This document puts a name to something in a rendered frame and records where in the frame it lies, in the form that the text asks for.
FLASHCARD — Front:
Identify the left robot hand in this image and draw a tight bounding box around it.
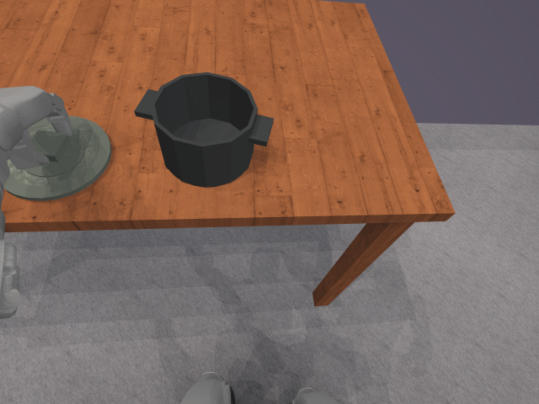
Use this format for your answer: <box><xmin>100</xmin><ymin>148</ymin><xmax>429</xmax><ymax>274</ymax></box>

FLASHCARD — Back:
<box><xmin>0</xmin><ymin>86</ymin><xmax>72</xmax><ymax>169</ymax></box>

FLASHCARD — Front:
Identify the robot left forearm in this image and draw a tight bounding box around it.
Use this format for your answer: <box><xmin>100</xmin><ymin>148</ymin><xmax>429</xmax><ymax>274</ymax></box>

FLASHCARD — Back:
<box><xmin>0</xmin><ymin>104</ymin><xmax>24</xmax><ymax>240</ymax></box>

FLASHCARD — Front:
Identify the robot left thigh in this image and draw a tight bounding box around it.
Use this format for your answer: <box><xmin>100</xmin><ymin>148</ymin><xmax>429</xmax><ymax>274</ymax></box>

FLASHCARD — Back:
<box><xmin>180</xmin><ymin>379</ymin><xmax>231</xmax><ymax>404</ymax></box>

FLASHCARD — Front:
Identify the pot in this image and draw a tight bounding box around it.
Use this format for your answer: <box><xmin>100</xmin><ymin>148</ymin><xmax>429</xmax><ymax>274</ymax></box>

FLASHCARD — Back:
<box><xmin>134</xmin><ymin>72</ymin><xmax>274</xmax><ymax>187</ymax></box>

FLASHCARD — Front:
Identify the table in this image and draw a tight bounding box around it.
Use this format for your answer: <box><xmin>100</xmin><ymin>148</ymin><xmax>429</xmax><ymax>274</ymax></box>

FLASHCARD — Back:
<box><xmin>0</xmin><ymin>0</ymin><xmax>455</xmax><ymax>306</ymax></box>

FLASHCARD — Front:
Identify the lid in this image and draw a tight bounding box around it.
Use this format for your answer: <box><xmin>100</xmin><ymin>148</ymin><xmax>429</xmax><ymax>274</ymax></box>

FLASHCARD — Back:
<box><xmin>3</xmin><ymin>116</ymin><xmax>111</xmax><ymax>201</ymax></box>

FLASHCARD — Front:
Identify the knob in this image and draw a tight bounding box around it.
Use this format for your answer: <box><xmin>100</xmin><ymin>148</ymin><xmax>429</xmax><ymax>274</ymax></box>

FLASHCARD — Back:
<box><xmin>31</xmin><ymin>130</ymin><xmax>71</xmax><ymax>162</ymax></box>

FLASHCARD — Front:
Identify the left robot upper arm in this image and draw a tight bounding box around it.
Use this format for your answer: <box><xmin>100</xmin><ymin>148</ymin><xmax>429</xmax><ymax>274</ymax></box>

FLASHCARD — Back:
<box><xmin>0</xmin><ymin>240</ymin><xmax>20</xmax><ymax>319</ymax></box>

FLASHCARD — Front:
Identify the left robot shin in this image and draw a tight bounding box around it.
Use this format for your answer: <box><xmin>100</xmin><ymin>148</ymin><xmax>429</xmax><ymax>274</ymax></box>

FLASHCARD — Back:
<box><xmin>200</xmin><ymin>372</ymin><xmax>222</xmax><ymax>382</ymax></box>

